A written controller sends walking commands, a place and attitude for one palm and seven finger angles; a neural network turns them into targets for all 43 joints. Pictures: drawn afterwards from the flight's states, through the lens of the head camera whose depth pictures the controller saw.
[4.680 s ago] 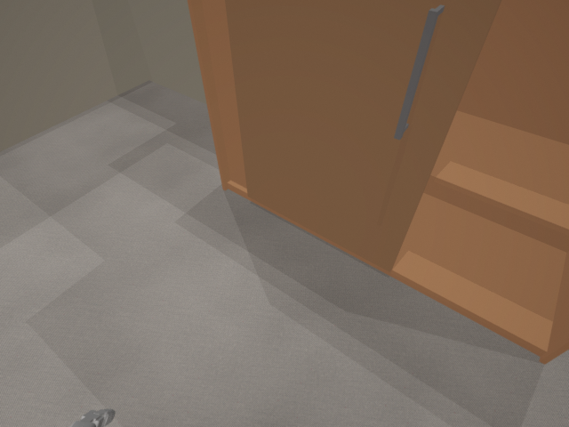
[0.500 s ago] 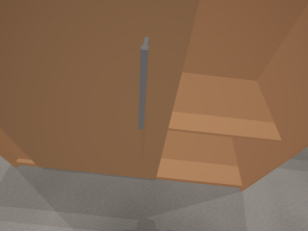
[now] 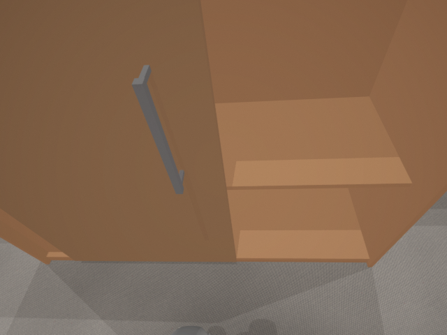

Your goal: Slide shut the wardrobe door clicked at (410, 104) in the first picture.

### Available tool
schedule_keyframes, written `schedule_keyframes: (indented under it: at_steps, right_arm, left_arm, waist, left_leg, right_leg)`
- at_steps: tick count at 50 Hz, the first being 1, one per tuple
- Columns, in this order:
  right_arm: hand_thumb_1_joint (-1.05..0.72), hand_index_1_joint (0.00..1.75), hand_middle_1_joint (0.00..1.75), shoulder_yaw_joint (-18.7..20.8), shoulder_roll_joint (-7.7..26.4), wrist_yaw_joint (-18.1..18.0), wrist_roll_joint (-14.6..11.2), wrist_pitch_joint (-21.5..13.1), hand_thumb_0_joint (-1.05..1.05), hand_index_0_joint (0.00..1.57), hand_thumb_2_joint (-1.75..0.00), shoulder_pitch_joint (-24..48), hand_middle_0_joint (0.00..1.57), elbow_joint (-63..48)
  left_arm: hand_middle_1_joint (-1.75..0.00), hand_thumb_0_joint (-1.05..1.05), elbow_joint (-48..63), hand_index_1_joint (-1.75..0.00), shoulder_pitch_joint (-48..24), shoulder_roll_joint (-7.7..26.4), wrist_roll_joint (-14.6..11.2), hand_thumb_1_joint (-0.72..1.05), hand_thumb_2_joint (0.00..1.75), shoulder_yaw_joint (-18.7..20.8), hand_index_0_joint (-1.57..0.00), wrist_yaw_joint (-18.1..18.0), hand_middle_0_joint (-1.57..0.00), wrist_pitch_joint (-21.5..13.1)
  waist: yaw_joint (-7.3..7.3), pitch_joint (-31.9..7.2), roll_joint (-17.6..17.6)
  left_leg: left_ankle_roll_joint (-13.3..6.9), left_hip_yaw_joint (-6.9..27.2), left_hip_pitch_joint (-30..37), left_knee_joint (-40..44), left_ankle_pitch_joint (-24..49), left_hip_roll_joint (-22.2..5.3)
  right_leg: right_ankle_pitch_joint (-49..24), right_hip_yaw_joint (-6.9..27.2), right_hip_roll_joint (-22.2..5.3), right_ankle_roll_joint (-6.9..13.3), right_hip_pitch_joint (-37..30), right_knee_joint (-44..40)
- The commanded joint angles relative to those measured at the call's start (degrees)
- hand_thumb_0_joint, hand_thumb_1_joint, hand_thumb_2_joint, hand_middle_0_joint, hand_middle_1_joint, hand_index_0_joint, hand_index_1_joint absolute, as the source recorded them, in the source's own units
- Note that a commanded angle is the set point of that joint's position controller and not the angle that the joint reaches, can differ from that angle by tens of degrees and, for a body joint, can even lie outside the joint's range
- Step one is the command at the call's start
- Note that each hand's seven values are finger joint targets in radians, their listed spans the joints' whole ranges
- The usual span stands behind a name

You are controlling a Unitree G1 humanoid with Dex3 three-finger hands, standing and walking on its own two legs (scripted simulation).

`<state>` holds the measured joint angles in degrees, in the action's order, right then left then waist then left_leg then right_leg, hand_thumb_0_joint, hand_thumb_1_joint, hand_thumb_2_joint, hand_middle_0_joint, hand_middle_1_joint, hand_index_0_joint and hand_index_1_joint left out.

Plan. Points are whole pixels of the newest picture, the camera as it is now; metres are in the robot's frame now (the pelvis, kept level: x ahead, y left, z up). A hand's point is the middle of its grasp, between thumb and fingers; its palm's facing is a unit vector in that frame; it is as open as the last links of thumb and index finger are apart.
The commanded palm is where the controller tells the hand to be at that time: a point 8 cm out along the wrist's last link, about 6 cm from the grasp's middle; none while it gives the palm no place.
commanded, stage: come to a stop and stand still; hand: left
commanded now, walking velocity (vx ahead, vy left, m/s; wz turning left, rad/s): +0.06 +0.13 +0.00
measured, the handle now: (165, 140) +0.47 +0.15 +0.08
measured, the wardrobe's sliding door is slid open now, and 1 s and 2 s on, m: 0.57 0.57 0.57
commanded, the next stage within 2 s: look again from close up in 0.86 s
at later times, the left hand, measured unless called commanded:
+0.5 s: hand out of the picture -0.06 +0.23 -0.18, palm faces +0.10 -0.98 -0.19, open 7.4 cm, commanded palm none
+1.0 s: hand out of the picture -0.03 +0.24 -0.17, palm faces +0.03 -0.97 -0.24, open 7.4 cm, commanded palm none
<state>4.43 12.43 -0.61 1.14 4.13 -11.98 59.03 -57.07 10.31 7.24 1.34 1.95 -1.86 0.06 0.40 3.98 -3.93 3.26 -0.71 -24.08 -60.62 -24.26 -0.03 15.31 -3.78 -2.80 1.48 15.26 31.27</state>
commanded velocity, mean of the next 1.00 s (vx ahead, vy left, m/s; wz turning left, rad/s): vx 0.01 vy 0.01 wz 0.00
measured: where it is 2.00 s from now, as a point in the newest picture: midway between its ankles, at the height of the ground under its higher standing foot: outside the picture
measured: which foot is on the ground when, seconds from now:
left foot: up 0.00-0.26, down 0.28-1.00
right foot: down 0.00-1.00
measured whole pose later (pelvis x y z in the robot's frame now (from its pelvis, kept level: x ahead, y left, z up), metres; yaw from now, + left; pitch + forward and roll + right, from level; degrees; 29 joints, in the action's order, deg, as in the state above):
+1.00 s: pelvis -0.03 +0.06 +0.00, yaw +1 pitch -1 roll +0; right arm 0.9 9.1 -1.2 1.1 -0.7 -18.7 60.8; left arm -61.3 17.7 10.2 0.8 -0.3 -2.2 -1.5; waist 0.6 0.5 -0.9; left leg -1.4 -2.4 -11.3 -29.6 -17.4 0.6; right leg 15.5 -1.9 -2.1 -0.8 13.5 30.0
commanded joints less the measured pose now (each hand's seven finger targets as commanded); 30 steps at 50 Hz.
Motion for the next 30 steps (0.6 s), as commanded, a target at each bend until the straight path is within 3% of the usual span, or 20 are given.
schedule_keyframes:
  at_steps: [1,6,8,10,11,12,13,14,15,16,19,21,22,24,25,26,30]
  right_arm:
    - [-0.90,0.30,0.30,0.49,2.98,0.47,0.16,-0.67,0.00,0.20,-0.90,-0.49,0.20,-3.47]
    - [-0.90,0.30,0.30,-0.37,1.25,0.73,-0.21,-1.73,0.00,0.20,-0.90,0.18,0.20,-4.47]
    - [-0.90,0.30,0.30,-0.82,0.83,0.67,-0.37,-2.42,0.00,0.20,-0.90,-0.61,0.20,-4.47]
    - [-0.90,0.30,0.30,-1.26,0.48,0.28,-0.39,-2.98,0.00,0.20,-0.90,-3.93,0.20,-3.33]
    - [-0.90,0.30,0.30,-1.49,-0.04,0.05,-0.53,-3.12,0.00,0.20,-0.90,-5.41,0.20,-2.31]
    - [-0.90,0.30,0.30,-1.76,0.66,-0.15,-0.51,-3.52,0.00,0.20,-0.90,-7.22,0.20,-1.46]
    - [-0.90,0.30,0.30,-1.60,2.79,-0.32,-0.16,-3.91,0.00,0.20,-0.90,-8.21,0.20,-1.35]
    - [-0.90,0.30,0.30,-1.44,5.67,-0.63,0.26,-4.06,0.00,0.20,-0.90,-7.40,0.20,-2.01]
    - [-0.90,0.30,0.30,-1.49,6.69,-0.99,0.24,-4.05,0.00,0.20,-0.90,-4.57,0.20,-2.67]
    - [-0.90,0.30,0.30,-1.75,5.64,-1.34,0.12,-4.32,0.00,0.20,-0.90,-1.94,0.20,-2.33]
    - [-0.90,0.30,0.30,-2.64,3.95,-1.96,-0.14,-4.57,0.00,0.20,-0.90,-0.32,0.20,-1.83]
    - [-0.90,0.30,0.30,-2.75,3.25,-2.18,-0.35,-4.82,0.00,0.20,-0.90,-2.03,0.20,-0.63]
    - [-0.90,0.30,0.30,-2.89,3.36,-2.22,-0.52,-5.05,0.00,0.20,-0.90,-2.57,0.20,-0.23]
    - [-0.90,0.30,0.30,-3.12,2.10,-1.95,-1.05,-5.54,0.00,0.20,-0.90,-4.28,0.20,0.69]
    - [-0.90,0.30,0.30,-3.24,1.64,-1.88,-0.93,-5.22,0.00,0.20,-0.90,-4.56,0.20,1.40]
    - [-0.90,0.30,0.30,-3.16,1.66,-1.85,-0.97,-5.07,0.00,0.20,-0.90,-5.34,0.20,2.04]
    - [-0.90,0.30,0.30,-3.71,1.52,-1.89,-0.90,-5.62,0.00,0.20,-0.90,-6.27,0.20,4.02]
  left_arm:
    - [-0.30,0.00,2.42,-0.30,4.62,12.51,0.08,0.90,0.90,3.45,-0.20,-1.24,-0.20,-0.64]
    - [-0.30,0.00,1.80,-0.30,6.20,13.22,0.71,0.90,0.90,3.67,-0.20,-0.66,-0.20,-0.40]
    - [-0.30,0.00,1.41,-0.30,6.32,14.09,0.81,0.90,0.90,3.82,-0.20,-0.41,-0.20,-0.21]
    - [-0.30,0.00,0.69,-0.30,5.38,13.70,0.52,0.90,0.90,3.68,-0.20,-0.26,-0.20,0.02]
    - [-0.30,0.00,0.11,-0.30,4.67,12.87,0.25,0.90,0.90,3.33,-0.20,-0.15,-0.20,0.19]
    - [-0.30,0.00,0.05,-0.30,4.19,11.46,-0.07,0.90,0.90,2.86,-0.20,-0.06,-0.20,0.47]
    - [-0.30,0.00,0.14,-0.30,4.24,9.40,-0.40,0.90,0.90,2.35,-0.20,0.07,-0.20,0.75]
    - [-0.30,0.00,0.40,-0.30,4.88,6.81,-0.63,0.90,0.90,1.95,-0.20,0.30,-0.20,0.87]
    - [-0.30,0.00,0.02,-0.30,4.64,5.86,-0.37,0.90,0.90,1.54,-0.20,0.44,-0.20,0.90]
    - [-0.30,0.00,-1.21,-0.30,4.71,5.92,0.08,0.90,0.90,1.32,-0.20,0.37,-0.20,1.23]
    - [-0.30,0.00,-4.02,-0.30,8.19,5.82,0.08,0.90,0.90,0.68,-0.20,0.63,-0.20,1.17]
    - [-0.30,0.00,-5.23,-0.30,9.42,5.59,-0.19,0.90,0.90,0.21,-0.20,0.48,-0.20,0.57]
    - [-0.30,0.00,-6.08,-0.30,11.08,5.56,-0.31,0.90,0.90,-0.14,-0.20,0.32,-0.20,0.09]
    - [-0.30,0.00,-7.32,-0.30,11.76,7.14,-0.50,0.90,0.90,-0.60,-0.20,-0.04,-0.20,-0.63]
    - [-0.30,0.00,-7.87,-0.30,10.38,7.15,-0.57,0.90,0.90,-0.56,-0.20,-0.07,-0.20,-0.99]
    - [-0.30,0.00,-7.88,-0.30,9.51,6.62,-0.67,0.90,0.90,-0.71,-0.20,-0.08,-0.20,-1.08]
    - [-0.30,0.00,-8.48,-0.30,9.58,5.65,-0.73,0.90,0.90,-1.03,-0.20,-0.32,-0.20,-1.03]
  waist:
    - [-2.63,-3.48,12.06]
    - [-3.73,-3.84,14.13]
    - [-3.71,-4.41,14.78]
    - [-2.06,-5.22,14.27]
    - [-1.17,-4.53,14.23]
    - [-0.17,-3.72,11.35]
    - [0.09,-2.99,3.86]
    - [-0.55,-1.89,-3.74]
    - [-1.33,-0.28,-6.16]
    - [-1.97,1.34,-10.25]
    - [-2.96,1.48,-6.91]
    - [-2.88,0.08,-1.99]
    - [-3.24,-1.46,-0.18]
    - [-1.63,-3.52,0.73]
    - [-0.93,-3.10,6.21]
    - [-0.63,-2.76,9.20]
    - [-0.76,-2.24,4.99]
  left_leg:
    - [0.60,2.89,-4.94,-1.46,2.89,-2.07]
    - [-0.47,-0.25,1.00,14.70,0.65,-1.72]
    - [-1.31,-1.27,4.50,21.21,0.31,-0.83]
    - [-1.79,-2.21,10.30,29.87,4.63,-0.09]
    - [-2.07,-3.15,16.13,35.47,8.62,0.17]
    - [-2.56,-2.19,19.75,39.61,10.14,-0.82]
    - [-3.96,3.46,18.77,43.05,7.84,-5.04]
    - [-6.32,10.93,13.05,46.55,5.01,-11.47]
    - [-8.29,14.37,7.23,50.33,1.86,-14.32]
    - [-9.17,13.68,3.37,52.48,0.63,-13.55]
    - [-9.41,8.92,7.00,49.39,10.96,-10.71]
    - [-9.52,7.20,10.82,44.49,22.36,-9.87]
    - [-8.38,6.06,12.51,41.73,25.88,-8.45]
    - [-5.77,4.56,14.18,40.57,23.67,-5.88]
    - [-4.87,3.81,14.79,40.18,22.97,-5.54]
    - [-4.79,3.65,15.13,40.70,21.43,-5.69]
    - [-4.75,4.11,15.77,43.21,21.21,-6.08]
  right_leg:
    - [-18.60,13.99,-16.38,7.99,-6.20,-13.65]
    - [-5.69,14.42,-14.86,8.07,-5.20,-16.20]
    - [-4.10,14.53,-13.92,7.97,-4.71,-16.30]
    - [-2.37,12.84,-11.87,6.25,-2.64,-14.92]
    - [1.97,11.27,-10.51,4.45,2.07,-14.44]
    - [6.47,9.99,-8.08,2.54,5.79,-12.70]
    - [8.51,7.37,-4.73,0.72,7.83,-8.05]
    - [5.55,3.16,-1.14,-0.99,6.45,-3.01]
    - [4.00,0.31,0.03,-2.02,4.02,0.03]
    - [4.72,0.91,-0.13,-2.02,1.15,3.54]
    - [4.18,2.29,-0.42,-1.97,1.53,5.82]
    - [0.84,2.51,-0.56,-2.16,-1.01,-1.35]
    - [-4.86,3.61,-1.02,-2.13,-3.14,-6.79]
    - [-12.74,6.52,-4.26,-1.03,-6.02,-9.95]
    - [-14.78,7.34,-4.10,-0.54,-5.18,-9.63]
    - [-14.24,6.96,-3.95,-0.44,-4.87,-10.04]
    - [-10.61,6.24,-3.37,-0.92,-5.13,-10.59]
